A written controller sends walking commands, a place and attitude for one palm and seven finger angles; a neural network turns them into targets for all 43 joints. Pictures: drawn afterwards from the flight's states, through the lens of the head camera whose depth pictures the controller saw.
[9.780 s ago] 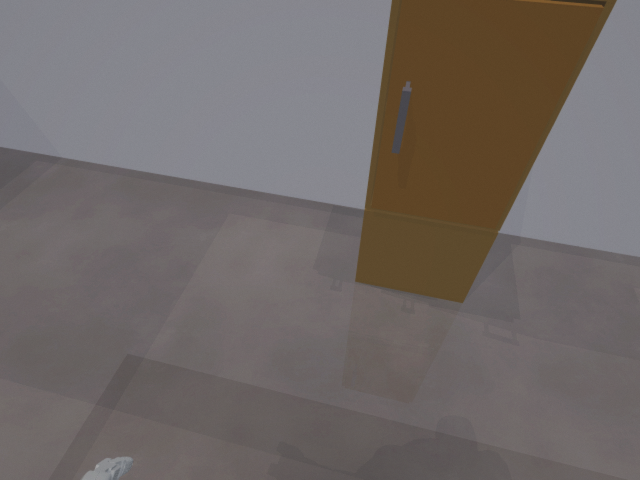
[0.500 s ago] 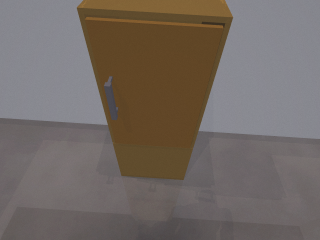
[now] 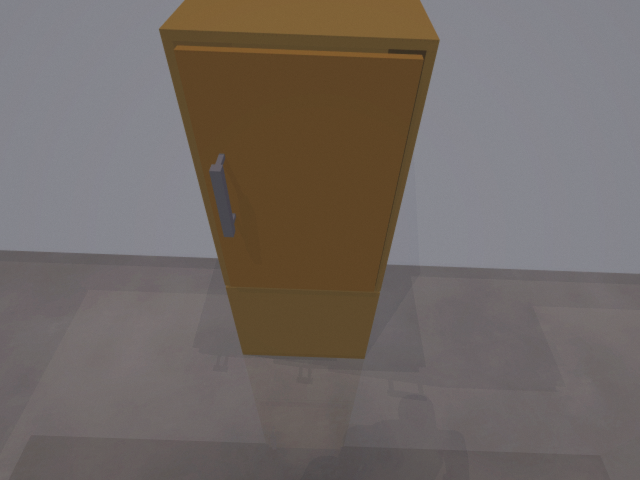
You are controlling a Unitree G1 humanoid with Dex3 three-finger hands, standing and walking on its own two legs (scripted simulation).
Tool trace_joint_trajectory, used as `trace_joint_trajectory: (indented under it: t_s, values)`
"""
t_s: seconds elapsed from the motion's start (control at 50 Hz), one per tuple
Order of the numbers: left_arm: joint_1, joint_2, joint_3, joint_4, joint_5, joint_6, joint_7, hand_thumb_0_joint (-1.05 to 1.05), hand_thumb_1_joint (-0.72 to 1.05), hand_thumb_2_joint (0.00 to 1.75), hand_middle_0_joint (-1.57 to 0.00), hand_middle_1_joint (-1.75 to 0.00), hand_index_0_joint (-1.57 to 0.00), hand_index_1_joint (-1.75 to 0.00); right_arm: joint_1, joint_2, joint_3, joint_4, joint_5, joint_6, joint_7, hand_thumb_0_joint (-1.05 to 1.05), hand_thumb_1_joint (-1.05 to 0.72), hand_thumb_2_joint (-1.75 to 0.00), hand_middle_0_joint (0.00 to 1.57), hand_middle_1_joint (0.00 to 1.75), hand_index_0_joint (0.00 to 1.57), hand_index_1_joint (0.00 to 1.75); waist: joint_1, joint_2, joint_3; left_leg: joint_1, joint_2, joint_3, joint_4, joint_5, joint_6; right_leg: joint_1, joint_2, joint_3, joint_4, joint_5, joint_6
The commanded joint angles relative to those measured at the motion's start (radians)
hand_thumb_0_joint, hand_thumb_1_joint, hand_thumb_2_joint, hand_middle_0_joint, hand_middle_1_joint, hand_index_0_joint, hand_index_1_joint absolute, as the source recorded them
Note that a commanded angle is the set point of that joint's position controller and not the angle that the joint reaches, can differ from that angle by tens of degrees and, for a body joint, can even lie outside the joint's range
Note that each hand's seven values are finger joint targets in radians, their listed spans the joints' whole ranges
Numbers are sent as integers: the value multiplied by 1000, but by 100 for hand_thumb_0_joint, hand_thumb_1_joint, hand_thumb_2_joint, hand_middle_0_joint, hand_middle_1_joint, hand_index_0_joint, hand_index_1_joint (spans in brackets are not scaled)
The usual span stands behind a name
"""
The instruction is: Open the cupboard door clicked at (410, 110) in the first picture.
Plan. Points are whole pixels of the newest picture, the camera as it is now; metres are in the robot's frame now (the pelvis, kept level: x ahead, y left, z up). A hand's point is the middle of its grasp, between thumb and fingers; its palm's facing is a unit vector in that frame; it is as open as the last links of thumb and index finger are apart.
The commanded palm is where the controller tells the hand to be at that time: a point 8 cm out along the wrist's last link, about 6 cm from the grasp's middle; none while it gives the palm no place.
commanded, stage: come to a stop and stand still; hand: left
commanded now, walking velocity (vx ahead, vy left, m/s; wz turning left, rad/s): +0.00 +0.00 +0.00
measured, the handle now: (225, 196) +0.61 +0.22 -0.02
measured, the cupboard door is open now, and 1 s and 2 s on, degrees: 0 0 0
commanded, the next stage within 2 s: look again from close up in 0.20 s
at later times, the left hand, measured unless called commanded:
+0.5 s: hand out of the picture -0.01 +0.16 -0.19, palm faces +0.04 -0.99 -0.16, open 7.4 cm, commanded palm none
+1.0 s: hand out of the picture +0.00 +0.18 -0.18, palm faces +0.04 -0.99 -0.16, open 7.4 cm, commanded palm none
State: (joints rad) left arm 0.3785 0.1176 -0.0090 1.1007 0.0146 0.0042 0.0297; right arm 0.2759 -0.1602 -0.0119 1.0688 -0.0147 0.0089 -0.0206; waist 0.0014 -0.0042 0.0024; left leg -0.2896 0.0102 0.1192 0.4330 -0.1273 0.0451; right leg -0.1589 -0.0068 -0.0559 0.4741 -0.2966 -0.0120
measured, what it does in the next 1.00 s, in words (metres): stands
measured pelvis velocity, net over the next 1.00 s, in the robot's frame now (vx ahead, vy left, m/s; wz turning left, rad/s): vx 0.01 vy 0.01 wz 0.00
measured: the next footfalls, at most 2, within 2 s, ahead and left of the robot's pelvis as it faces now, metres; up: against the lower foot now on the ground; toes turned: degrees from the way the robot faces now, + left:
right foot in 1.58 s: +0.13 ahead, -0.12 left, +0.00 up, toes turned -5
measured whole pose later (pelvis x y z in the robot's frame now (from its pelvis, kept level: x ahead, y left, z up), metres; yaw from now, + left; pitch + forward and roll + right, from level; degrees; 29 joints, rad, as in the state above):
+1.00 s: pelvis +0.01 +0.01 +0.00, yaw +0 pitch +0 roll -1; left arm 0.37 0.16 0.00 1.04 0.03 -0.01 0.03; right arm 0.28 -0.16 0.00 1.05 -0.02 0.00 -0.02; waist 0.00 -0.03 -0.02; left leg -0.32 -0.02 0.09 0.50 -0.18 0.07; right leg -0.17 -0.02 -0.05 0.51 -0.33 -0.01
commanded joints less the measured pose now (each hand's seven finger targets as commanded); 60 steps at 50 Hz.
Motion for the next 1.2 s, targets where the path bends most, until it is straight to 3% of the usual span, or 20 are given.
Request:
trace_joint_trajectory:
  t_s: [0.0,0.12,0.26,0.28,0.3,0.32,0.38,0.44,0.46,0.5,0.56,0.62,0.84,0.94,1.0,1.02,1.06,1.1,1.14,1.18]
  values:
    - [47,93,16,-37,3,-15,6,0,90,90,-20,-30,-20,-30,54,-69,-8,-8,2,-7,0,0,-90,-90,20,30,20,30,-7,21,132,51,101,-161,-123,-213,-10,-196,-94,115,-178,-128,-29]
    - [82,79,17,-16,2,-14,6,0,90,90,-20,-30,-20,-30,91,-57,-6,13,0,-5,-3,0,-90,-90,20,30,20,30,0,15,115,21,100,-178,-142,-263,-11,-173,-84,100,-165,-147,-30]
    - [96,54,16,-11,0,-22,7,0,90,90,-20,-30,-20,-30,125,-30,-2,35,-1,-13,-6,0,-90,-90,20,30,20,30,1,2,96,28,97,-164,-117,-194,-13,-155,-89,99,-157,-90,-36]
    - [134,102,6,-3,20,-39,39,0,90,90,-20,-30,-20,-30,-40,-80,-7,-48,-2,-16,8,0,-90,-90,20,30,20,30,56,-6,218,-80,57,-99,112,-193,-61,-215,-129,185,-234,3,-34]
    - [78,136,15,-33,18,-52,37,0,90,90,-20,-30,-20,-30,3,-52,1,-90,0,-12,17,0,-90,-90,20,30,20,30,-23,-43,156,-18,67,-108,149,-165,-64,-244,-220,231,-270,-6,-61]
    - [16,126,16,-64,13,-54,34,0,90,90,-20,-30,-20,-30,96,-1,4,-60,-8,-10,16,0,-90,-90,20,30,20,30,-52,-56,101,10,52,-108,159,-151,-43,-213,-210,193,-237,-100,-77]
    - [8,114,23,-79,-1,-60,32,0,90,90,-20,-30,-20,-30,137,-25,5,-54,-4,-30,13,0,-90,-90,20,30,20,30,-46,-53,-27,50,53,-119,95,-20,-26,-103,-136,125,-115,67,-77]
    - [39,88,26,-81,2,-40,31,0,90,90,-20,-30,-20,-30,118,-58,2,-65,-7,-39,3,0,-90,-90,20,30,20,30,-18,93,27,5,103,-188,29,22,4,-110,-75,73,-20,45,-63]
    - [58,81,25,-76,2,-35,29,0,90,90,-20,-30,-20,-30,110,-64,1,-63,-6,-38,-2,0,-90,-90,20,30,20,30,-8,105,40,-13,122,-219,1,9,19,-104,-61,55,-7,32,-56]
    - [77,77,25,-72,6,-30,27,0,90,90,-20,-30,-20,-30,98,-65,0,-72,-5,-35,-5,0,-90,-90,20,30,20,30,6,83,66,-67,126,-235,-33,-52,32,-74,-56,43,-10,32,-48]
    - [68,81,27,-78,5,-31,25,0,90,90,-20,-30,-20,-30,94,-73,-3,-73,-5,-39,-5,0,-90,-90,20,30,20,30,4,-1,46,-34,115,-214,-20,-6,27,-73,-67,56,-15,84,-44]
    - [57,94,28,-92,5,-30,24,0,90,90,-20,-30,-20,-30,82,-80,-3,-70,-4,-42,-5,0,-90,-90,20,30,20,30,4,-2,36,-4,111,-199,-17,22,24,-76,-76,65,-25,98,-36]
    - [47,122,27,-105,9,-20,15,0,90,90,-20,-30,-20,-30,36,-114,-10,-73,-2,-35,0,0,-90,-90,20,30,20,30,3,27,55,-1,112,-215,-100,-148,15,-86,-78,69,-64,43,-29]
    - [92,109,28,-86,17,-16,0,0,90,90,-20,-30,-20,-30,31,-135,-20,-69,-8,-22,6,0,-90,-90,20,30,20,30,8,60,65,-39,132,-251,-166,-470,29,-106,-46,32,-27,-154,-37]
    - [125,110,32,-76,20,-17,-6,0,90,90,-20,-30,-20,-30,25,-133,-25,-74,-9,-20,8,0,-90,-90,20,30,20,30,20,41,102,-102,123,-246,-160,-504,36,-92,-45,44,-38,-195,-49]
    - [140,107,34,-71,19,-20,-7,0,90,90,-20,-30,-20,-30,18,-129,-24,-76,-9,-22,9,0,-90,-90,20,30,20,30,23,40,99,-97,113,-229,-138,-488,32,-102,-57,63,-52,-206,-54]
    - [147,116,36,-65,16,-28,-7,0,90,90,-20,-30,-20,-30,22,-107,-21,-77,-6,-28,12,0,-90,-90,20,30,20,30,21,-27,123,-109,79,-184,-53,-411,23,-116,-97,135,-113,-236,-73]
    - [154,143,44,-58,14,-36,-4,0,90,90,-20,-30,-20,-30,26,-71,-14,-83,-4,-34,16,0,-90,-90,20,30,20,30,17,-147,135,-146,22,-91,97,-285,5,-84,-167,232,-197,-261,-108]
    - [168,162,53,-51,11,-46,3,0,90,90,-20,-30,-20,-30,4,-52,-11,-96,-7,-45,23,0,-90,-90,20,30,20,30,18,-184,149,-203,5,-32,230,-216,-3,-50,-253,319,-239,-177,-148]
    - [170,165,58,-44,14,-54,4,0,90,90,-20,-30,-20,-30,0,-39,-7,-98,-5,-55,26,0,-90,-90,20,30,20,30,15,-153,134,-186,10,-28,204,-223,-1,-15,-261,272,-195,-3,-159]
